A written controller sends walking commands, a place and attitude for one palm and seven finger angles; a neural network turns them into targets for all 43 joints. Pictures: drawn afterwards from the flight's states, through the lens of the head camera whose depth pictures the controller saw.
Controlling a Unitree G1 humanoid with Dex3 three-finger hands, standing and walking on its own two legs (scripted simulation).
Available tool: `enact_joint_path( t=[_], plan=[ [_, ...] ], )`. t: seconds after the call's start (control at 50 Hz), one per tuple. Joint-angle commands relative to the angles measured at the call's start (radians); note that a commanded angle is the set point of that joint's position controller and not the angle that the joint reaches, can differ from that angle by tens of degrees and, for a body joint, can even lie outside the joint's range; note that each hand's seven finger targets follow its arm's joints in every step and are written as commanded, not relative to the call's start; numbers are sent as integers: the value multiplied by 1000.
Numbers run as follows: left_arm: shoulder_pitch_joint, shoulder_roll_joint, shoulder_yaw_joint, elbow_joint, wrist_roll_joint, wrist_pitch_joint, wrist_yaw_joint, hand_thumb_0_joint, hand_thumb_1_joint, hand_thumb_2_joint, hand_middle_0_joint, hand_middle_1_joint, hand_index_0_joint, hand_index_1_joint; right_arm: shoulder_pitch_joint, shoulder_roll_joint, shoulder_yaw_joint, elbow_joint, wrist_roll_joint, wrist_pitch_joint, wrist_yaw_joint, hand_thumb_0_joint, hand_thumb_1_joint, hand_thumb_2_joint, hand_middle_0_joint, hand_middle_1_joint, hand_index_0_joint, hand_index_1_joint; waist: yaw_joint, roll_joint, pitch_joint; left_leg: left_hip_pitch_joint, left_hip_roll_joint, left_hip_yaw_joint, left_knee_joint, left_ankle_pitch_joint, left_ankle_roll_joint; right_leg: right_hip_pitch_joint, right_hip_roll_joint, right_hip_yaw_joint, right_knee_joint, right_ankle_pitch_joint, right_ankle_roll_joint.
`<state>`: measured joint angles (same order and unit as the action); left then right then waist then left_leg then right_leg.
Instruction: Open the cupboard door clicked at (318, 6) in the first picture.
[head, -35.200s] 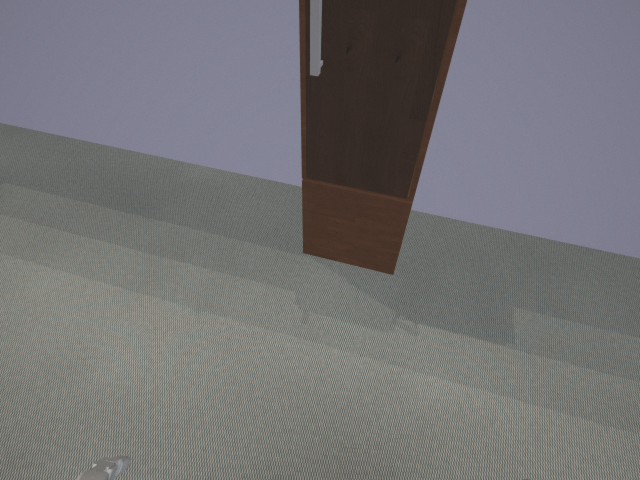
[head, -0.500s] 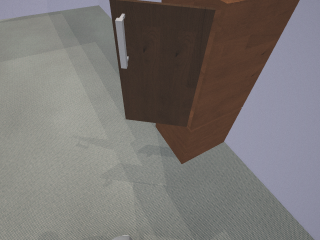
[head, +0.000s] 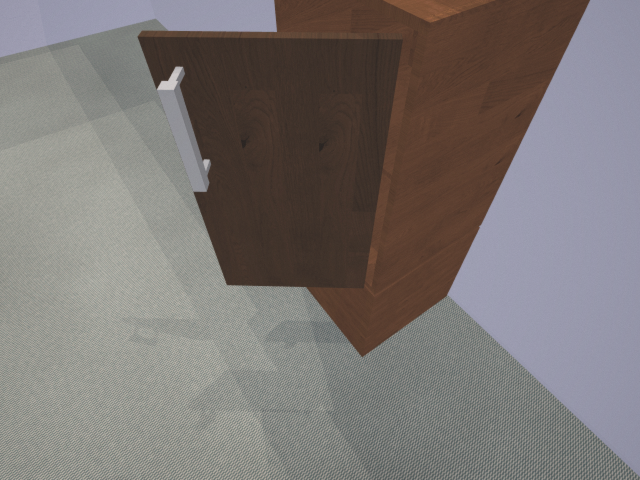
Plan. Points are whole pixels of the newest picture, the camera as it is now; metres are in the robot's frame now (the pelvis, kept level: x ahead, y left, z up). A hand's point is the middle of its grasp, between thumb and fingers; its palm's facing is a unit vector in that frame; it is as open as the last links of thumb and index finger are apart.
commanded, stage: come to a stop and stand still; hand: left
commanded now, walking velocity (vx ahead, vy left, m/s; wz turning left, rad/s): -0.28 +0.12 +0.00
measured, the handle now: (190, 133) +0.56 +0.20 +0.13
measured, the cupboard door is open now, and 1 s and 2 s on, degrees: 53 53 53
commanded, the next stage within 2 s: look again from close up in 0.78 s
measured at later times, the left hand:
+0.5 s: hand out of the picture +0.00 +0.23 -0.17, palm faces +0.05 -0.98 -0.21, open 7.3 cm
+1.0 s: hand out of the picture -0.05 +0.18 -0.17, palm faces -0.03 -0.98 -0.19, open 7.3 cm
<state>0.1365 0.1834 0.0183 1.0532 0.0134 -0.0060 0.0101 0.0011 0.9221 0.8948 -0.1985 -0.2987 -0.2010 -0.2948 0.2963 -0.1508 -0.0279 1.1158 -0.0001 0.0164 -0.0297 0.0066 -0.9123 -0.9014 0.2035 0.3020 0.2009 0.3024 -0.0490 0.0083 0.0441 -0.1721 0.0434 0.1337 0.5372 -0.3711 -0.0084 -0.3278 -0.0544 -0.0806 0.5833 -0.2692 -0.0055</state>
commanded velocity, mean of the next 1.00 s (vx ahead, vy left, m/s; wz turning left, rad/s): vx -0.03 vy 0.01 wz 0.00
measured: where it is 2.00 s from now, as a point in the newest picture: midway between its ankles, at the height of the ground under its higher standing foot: outside the picture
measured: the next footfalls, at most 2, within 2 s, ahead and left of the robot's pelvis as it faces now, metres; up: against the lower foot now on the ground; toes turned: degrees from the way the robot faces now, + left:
right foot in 0.52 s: -0.04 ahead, -0.11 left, +0.00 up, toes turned -1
right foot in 2.00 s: +0.04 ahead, -0.09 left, +0.00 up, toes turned -6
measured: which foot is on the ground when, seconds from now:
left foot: down 0.00-1.00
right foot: down 0.00-0.20, up 0.22-0.50, down 0.52-1.00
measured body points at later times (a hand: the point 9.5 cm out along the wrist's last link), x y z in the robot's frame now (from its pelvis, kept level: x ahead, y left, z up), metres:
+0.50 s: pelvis -0.02 +0.03 +0.01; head +0.00 +0.05 +0.46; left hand +0.00 +0.28 -0.15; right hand +0.04 -0.20 -0.14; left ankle -0.02 +0.11 -0.73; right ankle -0.08 -0.10 -0.72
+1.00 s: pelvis -0.05 +0.02 +0.01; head -0.03 +0.02 +0.46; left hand -0.05 +0.24 -0.15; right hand -0.07 -0.21 -0.15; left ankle -0.02 +0.11 -0.73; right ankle -0.08 -0.11 -0.73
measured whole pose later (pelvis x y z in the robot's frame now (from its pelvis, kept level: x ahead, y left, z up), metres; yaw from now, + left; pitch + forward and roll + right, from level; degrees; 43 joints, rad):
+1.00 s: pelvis -0.05 +0.02 +0.01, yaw +1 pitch -1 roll +0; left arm 0.28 0.15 -0.02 1.10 0.02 -0.03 0.05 0.00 0.92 0.89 -0.20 -0.30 -0.20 -0.30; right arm 0.31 -0.16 -0.01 1.09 -0.01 -0.01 -0.02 0.01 -0.91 -0.90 0.20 0.30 0.20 0.30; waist -0.04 0.00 0.07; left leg -0.26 0.03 0.13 0.50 -0.22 0.03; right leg -0.16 -0.01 -0.02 0.48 -0.30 0.00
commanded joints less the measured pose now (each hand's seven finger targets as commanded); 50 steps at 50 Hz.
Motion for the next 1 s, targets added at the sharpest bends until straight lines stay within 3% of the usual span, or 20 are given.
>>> enact_joint_path(
  t=[0.0,0.06,0.12,0.14,0.16,0.18,0.2,0.26,0.32,0.42,0.46,0.5,0.54,0.58,0.78,0.84,0.86,0.88,0.94,0.98],
  plan=[
    [123,172,52,-21,-4,2,33,0,900,900,-200,-300,-200,-300,90,-99,-23,-40,-2,4,-9,0,-900,-900,200,300,200,300,64,-215,-145,-127,2,-36,96,116,-34,300,-246,167,-67,1039,-140],
    [114,196,67,-34,4,8,41,0,900,900,-200,-300,-200,-300,20,-88,-29,-72,1,15,-8,0,-900,-900,200,300,200,300,93,-177,-147,-213,-18,-48,177,-164,-44,354,-312,213,-108,1112,-205],
    [41,190,72,-58,2,15,38,0,900,900,-200,-300,-200,-300,50,-77,-31,-71,0,20,-5,0,-900,-900,200,300,200,300,49,-151,-164,-122,-9,-53,10,-5,-45,295,-268,161,-75,924,-162],
    [18,180,69,-67,-4,18,34,0,900,900,-200,-300,-200,-300,84,-82,-32,-63,-4,18,-3,0,-900,-900,200,300,200,300,25,-133,-168,-22,7,-47,-101,175,-41,213,-231,129,-46,753,-117],
    [23,136,64,-85,-10,25,27,0,900,900,-200,-300,-200,-300,87,-129,-39,-74,-16,11,-4,0,-900,-900,200,300,200,300,28,6,-173,61,115,-153,-157,385,1,87,-142,65,9,451,-49],
    [19,80,54,-102,-11,34,24,0,900,900,-200,-300,-200,-300,56,-179,-49,-101,-26,7,-6,0,-900,-900,200,300,200,300,32,224,-135,16,275,-328,-223,564,94,-13,-20,-6,132,-55,15],
    [0,81,53,-107,-7,50,29,0,900,900,-200,-300,-200,-300,19,-203,-52,-117,-32,11,-7,0,-900,-900,200,300,200,300,20,251,-80,-71,327,-354,-258,574,190,-44,29,60,336,-295,14],
    [35,73,63,-79,3,65,19,0,900,900,-200,-300,-200,-300,-61,-154,-29,-146,-35,-3,-25,0,-900,-900,200,300,200,300,61,134,30,-123,250,-248,-238,510,184,-107,21,136,481,-225,0],
    [58,56,47,-67,0,48,15,0,900,900,-200,-300,-200,-300,-41,-154,-24,-131,-29,-18,-25,0,-900,-900,200,300,200,300,55,118,-54,46,215,-196,-195,678,171,-86,20,106,337,-198,19],
    [100,65,31,-54,-5,33,15,0,900,900,-200,-300,-200,-300,-14,-181,-36,-105,-16,-24,-15,0,-900,-900,200,300,200,300,41,127,-133,140,217,-199,-159,687,153,64,17,53,-23,-98,16],
    [154,84,30,-29,0,19,21,0,900,900,-200,-300,-200,-300,-35,-165,-34,-105,-3,-21,-10,0,-900,-900,200,300,200,300,58,28,-120,58,148,-172,-113,475,85,165,-7,113,-218,130,-3],
    [115,133,25,-29,1,5,23,0,900,900,-200,-300,-200,-300,-42,-110,-24,-107,2,-12,1,0,-900,-900,200,300,200,300,24,-104,-41,4,47,-101,-119,173,12,93,-150,241,-273,178,-63],
    [100,125,14,-26,-1,6,18,0,900,900,-200,-300,-200,-300,-32,-100,-17,-90,-8,-15,11,0,-900,-900,200,300,200,300,13,-32,3,83,38,-117,-160,229,19,-21,-104,197,-239,98,-50],
    [148,94,8,0,-2,-6,24,0,900,900,-200,-300,-200,-300,-21,-119,-20,-71,-8,-24,4,0,-900,-900,200,300,200,300,32,-105,-71,95,80,-126,-144,349,35,82,-62,154,-213,211,-23],
    [182,75,-4,39,-5,-4,25,0,900,900,-200,-300,-200,-300,8,-100,-1,-8,-11,-21,6,0,-900,-900,200,300,200,300,44,-24,54,14,68,-128,-236,140,27,73,-53,161,-282,12,-27],
    [190,71,-4,47,-8,-5,24,0,900,900,-200,-300,-200,-300,27,-98,2,3,-12,-24,3,0,-900,-900,200,300,200,300,42,7,36,16,68,-129,-241,151,24,88,-51,167,-278,29,-30],
    [238,85,-20,44,19,-27,63,0,900,900,-200,-300,-200,-300,-53,-139,5,-83,-6,-40,16,0,-900,-900,200,300,200,300,65,-16,118,-81,88,-110,-39,280,6,29,-81,170,-248,224,-17],
    [232,107,-13,23,14,-45,61,0,900,900,-200,-300,-200,-300,-48,-119,14,-114,-12,-42,20,0,-900,-900,200,300,200,300,35,-12,82,-65,66,-118,-61,269,4,53,-110,181,-224,409,-31],
    [221,80,-18,2,-2,-46,49,0,900,900,-200,-300,-200,-300,57,-105,9,-78,-16,-51,11,0,-900,-900,200,300,200,300,27,-21,-122,7,76,-141,-80,325,32,161,-64,148,-156,236,-45],
    [209,81,-16,-12,-1,-36,46,0,900,900,-200,-300,-200,-300,45,-104,8,-89,-16,-50,9,0,-900,-900,200,300,200,300,33,13,-91,-16,79,-144,-84,316,39,143,-50,137,-154,162,-43]
  ],
)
